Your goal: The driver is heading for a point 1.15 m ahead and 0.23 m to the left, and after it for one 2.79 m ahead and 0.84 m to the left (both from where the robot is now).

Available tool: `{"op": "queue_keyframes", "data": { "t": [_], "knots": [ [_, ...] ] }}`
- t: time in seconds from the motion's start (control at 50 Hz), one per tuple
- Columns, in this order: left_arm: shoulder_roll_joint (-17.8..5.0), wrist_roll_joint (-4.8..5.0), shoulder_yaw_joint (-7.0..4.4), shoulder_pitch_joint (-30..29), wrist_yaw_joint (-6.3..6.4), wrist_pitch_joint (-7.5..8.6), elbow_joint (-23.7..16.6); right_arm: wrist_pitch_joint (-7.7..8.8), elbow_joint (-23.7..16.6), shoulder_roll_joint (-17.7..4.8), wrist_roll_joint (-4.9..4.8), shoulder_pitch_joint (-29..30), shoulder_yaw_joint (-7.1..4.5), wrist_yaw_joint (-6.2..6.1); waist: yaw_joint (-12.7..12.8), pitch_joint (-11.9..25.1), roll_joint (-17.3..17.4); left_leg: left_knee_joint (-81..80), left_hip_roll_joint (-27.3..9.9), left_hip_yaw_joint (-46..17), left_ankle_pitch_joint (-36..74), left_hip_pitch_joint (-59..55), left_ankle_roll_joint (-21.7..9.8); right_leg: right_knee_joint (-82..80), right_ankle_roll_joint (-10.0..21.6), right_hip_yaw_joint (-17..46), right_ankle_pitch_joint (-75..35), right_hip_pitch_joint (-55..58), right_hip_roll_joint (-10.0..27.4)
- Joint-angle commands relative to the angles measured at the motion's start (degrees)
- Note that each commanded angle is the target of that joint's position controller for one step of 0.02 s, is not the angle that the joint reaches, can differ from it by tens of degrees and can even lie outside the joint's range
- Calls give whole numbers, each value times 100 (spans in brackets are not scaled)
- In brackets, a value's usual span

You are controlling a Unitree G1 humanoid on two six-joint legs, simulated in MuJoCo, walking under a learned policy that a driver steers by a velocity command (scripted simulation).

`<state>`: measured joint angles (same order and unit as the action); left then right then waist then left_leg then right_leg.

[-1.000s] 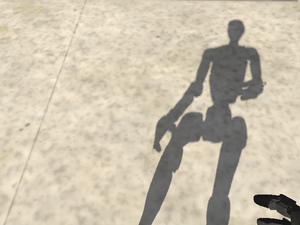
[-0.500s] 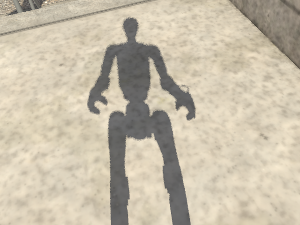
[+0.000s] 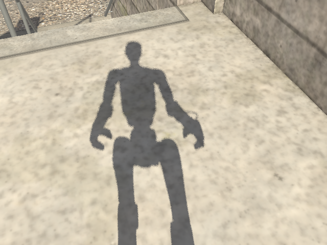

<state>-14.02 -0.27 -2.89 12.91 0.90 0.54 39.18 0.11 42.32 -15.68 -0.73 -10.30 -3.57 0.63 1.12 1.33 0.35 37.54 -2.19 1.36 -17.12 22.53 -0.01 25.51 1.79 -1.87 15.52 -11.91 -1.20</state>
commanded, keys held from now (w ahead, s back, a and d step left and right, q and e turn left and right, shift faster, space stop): q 0.64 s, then no key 0.12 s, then e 0.24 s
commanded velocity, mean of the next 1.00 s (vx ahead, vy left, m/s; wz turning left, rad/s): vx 0.03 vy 0.00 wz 0.37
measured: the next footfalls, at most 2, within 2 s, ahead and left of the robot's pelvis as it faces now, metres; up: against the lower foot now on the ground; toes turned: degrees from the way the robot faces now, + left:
left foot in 0.04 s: +0.07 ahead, +0.12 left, +0.00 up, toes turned +3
right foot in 0.50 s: +0.15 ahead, -0.09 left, +0.00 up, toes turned +23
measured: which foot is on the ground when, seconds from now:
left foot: up 0.00-0.02, down 0.04-0.50, up 0.52-0.86, down 0.88-1.00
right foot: down 0.00-0.06, up 0.08-0.48, down 0.50-0.92, up 0.94-1.00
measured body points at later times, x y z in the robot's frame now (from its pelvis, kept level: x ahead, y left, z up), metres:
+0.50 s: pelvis +0.05 +0.01 -0.01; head +0.09 +0.01 +0.44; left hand +0.15 +0.32 -0.09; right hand +0.29 -0.22 -0.10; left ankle +0.03 +0.12 -0.74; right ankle +0.11 -0.10 -0.74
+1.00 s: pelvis +0.04 +0.03 -0.01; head +0.05 +0.05 +0.44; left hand +0.03 +0.32 -0.13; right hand +0.30 -0.12 -0.09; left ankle -0.02 +0.13 -0.74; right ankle +0.11 -0.10 -0.73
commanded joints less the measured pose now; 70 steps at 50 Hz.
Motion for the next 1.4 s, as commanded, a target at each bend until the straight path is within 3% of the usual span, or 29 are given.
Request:
{"op": "queue_keyframes", "data": {
  "t": [0.02, 0.04, 0.06, 0.08, 0.12, 0.16, 0.3, 0.48, 0.5, 0.52, 0.54, 0.56, 0.6, 0.68, 0.78, 0.86, 0.88, 0.9, 0.92, 0.96, 1.06, 1.12, 1.2, 1.28, 1.3, 1.32, 1.34, 1.36, 1.4],
  "knots": [
    [-1026, 134, -337, -138, 80, -26, -298, 59, -483, -516, 14, 84, -138, 44, -128, 172, -547, -888, 250, 209, 634, -407, -219, -65, 775, 903, -1485, 180, 1390],
    [-894, 84, -313, -26, 105, -24, -272, 51, -495, -724, 44, -111, -206, 19, -169, 278, -274, -1134, 45, -235, 1384, -901, -382, 478, 461, 647, -1162, -101, 1159],
    [-571, -122, -236, -54, 114, 14, -449, 50, -565, -1281, 70, -364, -343, -47, -53, 533, 998, -1309, -1021, -1731, 3036, -1692, -851, 2049, -91, -122, -155, -1026, 474],
    [-521, -178, -191, -427, 151, 41, -687, 58, -561, -1401, 103, -612, -367, -34, -337, 542, 1830, -1700, -1846, -3170, 3315, -2186, -1944, 3174, -449, -23, 2141, -2431, -266],
    [-833, -16, -289, -464, 124, 19, -598, 144, -626, -1059, 105, -503, -272, -55, -359, 546, 863, -1708, -1559, -2746, 2782, -2241, -1840, 4257, -519, 605, 1920, -2936, 73],
    [-847, -51, -327, -501, 170, -37, -545, 100, -771, -969, 6, 11, -244, -118, -165, 412, 406, -1680, -1184, -2257, 2900, -1865, -1466, 3989, -586, 692, 1205, -2913, 248],
    [-538, -12, -234, -622, 176, -12, -474, -103, -850, -1063, -11, 67, -305, -278, -141, 595, 599, -1552, -691, -2029, 2835, -1419, -1337, 2520, -776, 644, 364, -2072, 19],
    [-704, 73, -326, -395, 1, 212, -400, -267, -1061, -1003, -123, 449, -315, -257, 75, 515, 861, -926, -302, -2854, 2344, -1075, -943, -257, -424, 617, -627, -403, -138],
    [-961, 11, -405, -247, 21, 212, -385, -265, -1092, -799, -84, 310, -260, -274, 28, 653, 536, -505, -29, -2640, 1316, -572, -646, -423, -183, 1033, -1253, 367, 503],
    [-1462, -118, -493, -438, 68, 151, -490, -226, -1132, -500, -24, -57, -182, -258, -351, 625, -1069, 664, 818, -1638, -928, 516, -247, -445, 540, 2350, -2841, 973, 1756],
    [-1285, -256, -476, -260, 40, 139, -460, -161, -1157, -909, 1, -24, -305, -249, -173, 602, -1687, 1973, 980, -1138, -2332, 1181, 75, -579, 1454, 3302, -3467, 827, 2541],
    [-1020, -194, -392, -376, 52, 146, -538, -150, -1037, -1269, 3, -149, -436, -234, -193, 530, -1099, 2904, 659, -1138, -2003, 1280, 257, -540, 1554, 2926, -3265, 708, 2489],
    [-734, -56, -306, -764, 102, 99, -594, -269, -830, -1136, -55, -194, -457, -250, -288, 292, -669, 3381, 492, -971, -1261, 1375, 465, -437, 1051, 1853, -2592, 529, 1750],
    [-795, -79, -286, -555, 195, -14, -486, -330, -1007, -610, -89, 164, -272, -215, -39, 253, -910, 2827, 435, -513, -740, 1274, 646, -530, 1067, 1079, -2762, 594, 1420],
    [-1015, 8, -327, -539, 121, -68, -363, -289, -1092, -386, 28, 306, -104, -155, 63, 471, -1135, 953, 226, -236, -953, 94, 503, -440, 1189, 945, -2759, 449, 1565],
    [-634, 165, -120, -357, -28, -15, -107, -266, -735, -295, 115, -309, -97, -119, -256, 293, -899, -1951, 359, -79, 947, -1806, 133, -167, 695, 904, -1800, -386, 1191],
    [-542, 54, -66, -127, -90, 51, -60, -253, -787, -654, 159, -442, -156, -167, -158, 486, -396, -1793, -267, -772, 1884, -2621, -37, 134, 217, 786, -1012, -901, 936],
    [-296, -92, 17, 103, -151, 120, -104, -262, -874, -1043, 258, -169, -202, -226, 191, 526, 884, -1503, -1161, -1410, 2612, -2412, -537, 448, -220, 340, 460, -1178, 476],
    [-556, -34, -29, -226, -95, 91, -168, -223, -892, -756, 291, 139, -156, -191, 45, 410, 1155, -1713, -1301, -1445, 1576, -1326, -1004, 500, -401, 246, 780, -644, 477],
    [-849, 28, -136, -534, -13, 15, -183, -143, -916, -722, 257, 331, -177, -191, -76, -34, 1024, -1812, -860, -1159, 554, -1276, -774, 817, -452, 96, 74, -896, 284],
    [-811, 149, -255, -327, -7, -172, -263, -40, -871, -775, 170, -71, -236, -336, -304, -49, 1013, -1689, -1831, -1546, 2918, -1707, -1492, 3197, -447, 362, 1948, -1990, 378],
    [-623, 150, -238, -223, -28, -300, -262, -42, -890, -759, 104, 349, -270, -326, -141, -1, 608, -1623, -1707, -1026, 3167, -1682, -1419, 3167, -554, 331, 1633, -1943, 503],
    [-629, 211, -193, -383, -195, -313, -465, -32, -776, -942, 1, 240, -349, -235, -279, 64, 752, -2154, -1551, -722, 64, -1331, -1215, 2047, -266, -100, 1133, -1205, 462],
    [-827, 186, -341, 940, -207, -192, 69, 62, -641, -675, -74, 347, -271, -115, 314, 79, 202, -956, -1045, 119, -1225, -143, -655, 377, 237, -532, 464, 897, -88],
    [-1328, 215, -500, 1614, -127, -129, 175, 111, -774, -287, 81, 560, -148, -74, 536, 105, -1144, 1296, -507, 825, -1403, 1090, -131, -292, 714, 1247, 766, 1773, 980],
    [-2010, 115, -576, 1530, -182, 68, -134, 248, -1262, -266, 68, 1043, -118, -85, 515, -62, -1918, 2702, 498, 139, -2096, 3005, 118, -1402, 1936, 4612, 1960, 1921, 2261],
    [-1566, 40, -458, 1311, -208, 218, -227, 395, -1256, -653, -128, 1237, -198, -39, 572, -229, -1116, 3217, 113, -585, -1800, 3274, 9, -1724, 2074, 4673, 2341, 1754, 2452],
    [-1240, 50, -337, 1028, -185, 300, -247, 485, -1171, -822, -198, 1089, -243, 24, 328, -525, -943, 3091, -81, -637, -1097, 3292, -116, -1665, 1809, 4090, 2159, 1573, 2232],
    [-1056, 109, -250, 670, -112, 307, -324, 575, -924, -862, 74, 838, -282, 4, 86, -628, -481, 2494, -277, -556, -7, 2906, -66, -1492, 1339, 2946, 862, 1283, 1679]
  ]
}}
